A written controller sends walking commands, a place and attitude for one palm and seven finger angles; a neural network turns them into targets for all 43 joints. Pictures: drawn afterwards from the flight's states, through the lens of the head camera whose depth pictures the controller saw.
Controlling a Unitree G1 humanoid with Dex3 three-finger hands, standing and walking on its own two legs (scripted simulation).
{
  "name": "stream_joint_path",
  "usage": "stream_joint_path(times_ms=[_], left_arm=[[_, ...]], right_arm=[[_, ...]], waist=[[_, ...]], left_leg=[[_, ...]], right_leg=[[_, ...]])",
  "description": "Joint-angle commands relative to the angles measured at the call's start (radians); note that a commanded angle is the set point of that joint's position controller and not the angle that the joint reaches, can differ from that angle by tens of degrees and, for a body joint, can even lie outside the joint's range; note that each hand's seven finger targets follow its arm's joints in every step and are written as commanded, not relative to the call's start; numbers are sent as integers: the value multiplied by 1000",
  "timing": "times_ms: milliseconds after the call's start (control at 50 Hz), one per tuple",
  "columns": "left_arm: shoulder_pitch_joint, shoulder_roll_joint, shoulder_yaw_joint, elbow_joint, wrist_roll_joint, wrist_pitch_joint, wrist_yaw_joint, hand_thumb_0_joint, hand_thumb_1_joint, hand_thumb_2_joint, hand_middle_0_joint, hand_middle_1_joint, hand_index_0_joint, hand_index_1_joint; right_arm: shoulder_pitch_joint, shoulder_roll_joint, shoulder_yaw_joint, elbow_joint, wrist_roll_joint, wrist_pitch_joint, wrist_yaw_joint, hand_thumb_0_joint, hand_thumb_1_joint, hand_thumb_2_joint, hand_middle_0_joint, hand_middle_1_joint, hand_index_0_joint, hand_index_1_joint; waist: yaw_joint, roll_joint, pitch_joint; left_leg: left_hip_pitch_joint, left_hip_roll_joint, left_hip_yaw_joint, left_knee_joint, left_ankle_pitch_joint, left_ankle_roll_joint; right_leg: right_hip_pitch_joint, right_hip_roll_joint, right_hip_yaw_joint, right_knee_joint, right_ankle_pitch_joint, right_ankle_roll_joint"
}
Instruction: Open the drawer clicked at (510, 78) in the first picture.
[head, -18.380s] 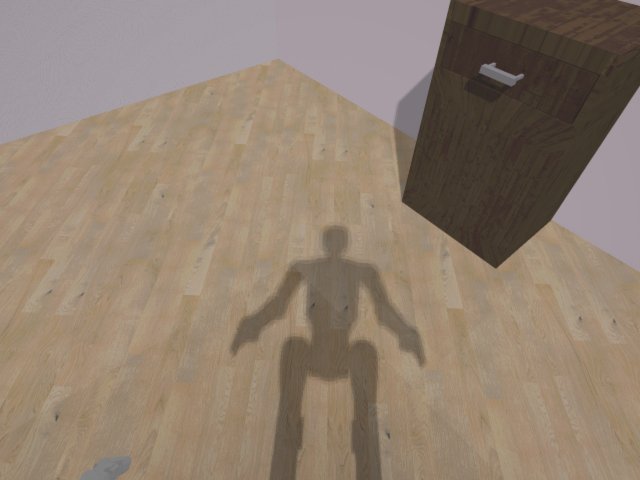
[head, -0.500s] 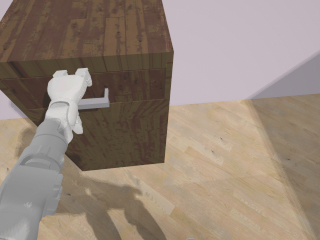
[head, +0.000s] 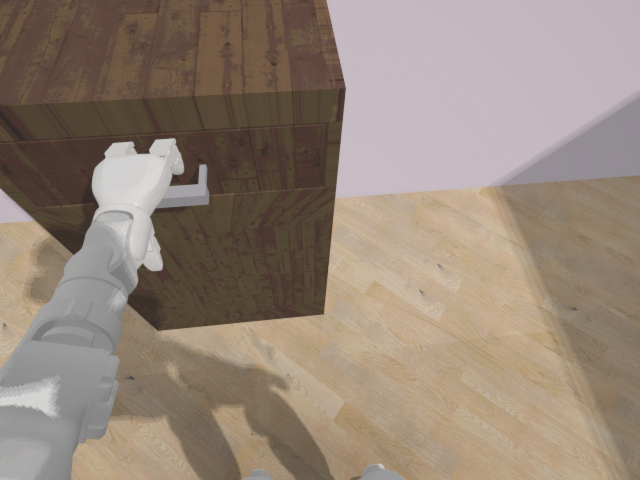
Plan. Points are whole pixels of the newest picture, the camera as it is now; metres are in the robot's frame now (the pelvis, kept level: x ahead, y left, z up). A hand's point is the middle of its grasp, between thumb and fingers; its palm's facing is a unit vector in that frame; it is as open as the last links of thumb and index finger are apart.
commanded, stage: lower the fingers behind the handle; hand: left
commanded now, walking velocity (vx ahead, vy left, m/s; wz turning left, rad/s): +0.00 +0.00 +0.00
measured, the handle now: (169, 185) +0.53 +0.21 -0.01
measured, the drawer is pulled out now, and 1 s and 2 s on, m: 0.00 0.00 0.00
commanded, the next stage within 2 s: lift the fingers back up to retry in 1.16 s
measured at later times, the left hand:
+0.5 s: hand (151, 214) +0.47 +0.22 +0.00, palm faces -0.05 -0.02 -1.00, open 13.8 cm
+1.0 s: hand (153, 212) +0.47 +0.22 +0.00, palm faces -0.04 +0.02 -1.00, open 13.8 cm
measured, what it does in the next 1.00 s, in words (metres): stands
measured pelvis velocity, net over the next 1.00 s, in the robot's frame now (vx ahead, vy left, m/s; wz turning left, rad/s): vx -0.04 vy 0.01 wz -0.01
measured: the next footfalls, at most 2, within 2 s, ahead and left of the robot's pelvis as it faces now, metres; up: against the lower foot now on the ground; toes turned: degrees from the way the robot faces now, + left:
none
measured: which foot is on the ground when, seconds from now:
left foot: down 0.00-1.00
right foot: down 0.00-1.00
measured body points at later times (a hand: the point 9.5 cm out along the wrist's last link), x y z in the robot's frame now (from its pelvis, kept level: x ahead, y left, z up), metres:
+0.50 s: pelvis -0.01 +0.00 -0.01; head +0.09 +0.00 +0.43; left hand +0.47 +0.22 +0.06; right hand +0.00 -0.27 -0.14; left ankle -0.03 +0.11 -0.70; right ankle -0.02 -0.13 -0.70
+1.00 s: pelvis -0.04 +0.01 -0.03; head +0.08 +0.01 +0.41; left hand +0.47 +0.22 +0.05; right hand -0.04 -0.26 -0.15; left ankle -0.03 +0.11 -0.70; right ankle -0.02 -0.13 -0.70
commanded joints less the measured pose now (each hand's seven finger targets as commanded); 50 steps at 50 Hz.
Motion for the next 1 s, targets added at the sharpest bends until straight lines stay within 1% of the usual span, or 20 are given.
stream_joint_path(times_ms=[0, 20, 40, 60, 140, 200, 220, 240, 320, 340, 400, 420, 440, 460, 560, 740, 820, 940, 960, 980], left_arm=[[-432, 241, 81, -155, 0, 23, 73, 0, -500, 300, -300, -1200, -300, -1200], [-426, 272, 99, -154, 5, 33, 80, 0, -500, 300, -300, -1200, -300, -1200], [-403, 272, 98, -135, 8, 49, 82, 0, -500, 300, -300, -1200, -300, -1200], [-432, 244, 73, -144, 7, 56, 83, 0, -500, 300, -300, -1200, -300, -1200], [-383, 262, 90, -147, 1, 63, 67, 0, -500, 300, -300, -1200, -300, -1200], [-363, 255, 84, -112, -6, 58, 50, 0, -500, 300, -300, -1200, -300, -1200], [-363, 280, 93, -109, -1, 57, 48, 0, -500, 300, -300, -1200, -300, -1200], [-346, 250, 72, -98, -1, 57, 44, 0, -500, 300, -300, -1200, -300, -1200], [-342, 243, 68, -96, 2, 38, 42, 0, -500, 300, -300, -1200, -300, -1200], [-320, 246, 75, -94, 2, 36, 43, 0, -500, 300, -300, -1200, -300, -1200], [-343, 219, 56, -79, 6, 33, 50, 0, -500, 300, -300, -1200, -300, -1200], [-347, 205, 41, -86, 8, 31, 54, 0, -500, 300, -300, -1200, -300, -1200], [-314, 219, 57, -61, 8, 39, 59, 0, -500, 300, -300, -1200, -300, -1200], [-337, 204, 40, -57, 8, 45, 62, 0, -500, 300, -300, -1200, -300, -1200], [-344, 213, 44, -9, 4, 70, 69, 0, -500, 300, -300, -1200, -300, -1200], [-368, 203, 10, 73, -1, 109, 36, 0, -500, 300, -300, -1200, -300, -1200], [-429, 194, -9, 61, -3, 108, 22, 0, -500, 300, -300, -1200, -300, -1200], [-420, 187, -6, 41, -12, 95, 6, 0, -500, 300, -300, -1200, -300, -1200], [-406, 156, -28, 52, -14, 96, 3, 0, -500, 300, -300, -1200, -300, -1200], [-412, 178, -10, 48, -16, 94, 4, 0, -500, 300, -300, -1200, -300, -1200]], right_arm=[[135, -158, -51, -47, -9, -14, -7, 0, -900, -900, 200, 300, 200, 300], [136, -162, -50, -47, -9, -13, -6, 0, -900, -900, 200, 300, 200, 300], [133, -161, -46, -51, -7, -9, -4, 0, -900, -900, 200, 300, 200, 300], [131, -159, -49, -53, -8, -11, -3, 0, -900, -900, 200, 300, 200, 300], [130, -159, -48, -61, -7, -8, -5, 0, -900, -900, 200, 300, 200, 300], [128, -161, -45, -56, -5, -6, -10, 0, -900, -900, 200, 300, 200, 300], [127, -165, -42, -56, -2, -5, -12, 0, -900, -900, 200, 300, 200, 300], [127, -161, -42, -60, -1, -6, -13, 0, -900, -900, 200, 300, 200, 300], [129, -161, -42, -60, -1, -9, -13, 0, -900, -900, 200, 300, 200, 300], [128, -161, -41, -61, -2, -8, -11, 0, -900, -900, 200, 300, 200, 300], [130, -159, -43, -59, -2, -10, -12, 0, -900, -900, 200, 300, 200, 300], [134, -159, -43, -62, -2, -14, -9, 0, -900, -900, 200, 300, 200, 300], [132, -161, -42, -59, -1, -11, -7, 0, -900, -900, 200, 300, 200, 300], [130, -162, -41, -60, -2, -12, -7, 0, -900, -900, 200, 300, 200, 300], [137, -168, -37, -57, -1, -16, -7, 0, -900, -900, 200, 300, 200, 300], [143, -174, -23, -65, 6, -18, -12, 0, -900, -900, 200, 300, 200, 300], [153, -175, -21, -71, 9, -25, -18, 0, -900, -900, 200, 300, 200, 300], [166, -172, -21, -70, 8, -35, -19, 0, -900, -900, 200, 300, 200, 300], [162, -167, -21, -75, 10, -36, -18, 0, -900, -900, 200, 300, 200, 300], [162, -170, -21, -71, 9, -38, -20, 0, -900, -900, 200, 300, 200, 300]], waist=[[-16, 39, -423], [-9, 43, -445], [-1, 45, -442], [-17, 36, -447], [-3, 16, -476], [-14, -20, -432], [-12, -14, -419], [-15, -29, -400], [-17, -8, -387], [-4, 7, -390], [-21, -13, -378], [-19, 20, -384], [-10, 6, -369], [-25, 2, -361], [-31, -30, -367], [-49, -30, -330], [-69, -23, -326], [-61, -13, -372], [-62, -18, -352], [-65, -32, -342]], left_leg=[[280, -10, 32, -16, 551, 20], [275, -11, 36, -11, 552, 21], [265, -13, 36, -13, 552, 19], [264, -12, 41, -8, 541, 22], [250, -15, 48, -6, 538, 26], [214, -17, 50, -6, 503, 31], [200, -15, 51, -8, 480, 31], [193, -17, 51, -10, 467, 31], [187, -13, 51, 0, 450, 30], [184, -15, 52, 3, 451, 28], [171, -12, 44, 13, 424, 28], [179, -12, 44, 15, 423, 26], [171, -12, 42, 18, 413, 25], [164, -10, 42, 21, 400, 26], [119, -12, 40, 36, 353, 30], [59, -11, 34, 56, 269, 31], [60, -5, 23, 57, 237, 33], [81, 1, 14, 69, 241, 32], [70, -2, 17, 66, 222, 32], [61, 1, 16, 67, 218, 34]], right_leg=[[164, 26, -62, -29, 435, -46], [175, 24, -58, -22, 449, -44], [182, 25, -59, -18, 450, -46], [180, 25, -57, -21, 458, -42], [232, 22, -46, -20, 501, -38], [225, 20, -44, -26, 488, -36], [216, 18, -43, -24, 472, -35], [210, 20, -45, -26, 462, -35], [169, 19, -47, -17, 428, -38], [167, 21, -48, -10, 424, -41], [125, 22, -54, -2, 381, -43], [110, 23, -55, 1, 370, -43], [100, 24, -59, 5, 353, -46], [83, 25, -60, 5, 342, -44], [67, 25, -59, 19, 309, -42], [-9, 23, -67, 43, 220, -42], [-46, 23, -70, 45, 174, -40], [-60, 26, -73, 59, 162, -41], [-63, 27, -75, 53, 148, -41], [-61, 26, -72, 51, 150, -40]])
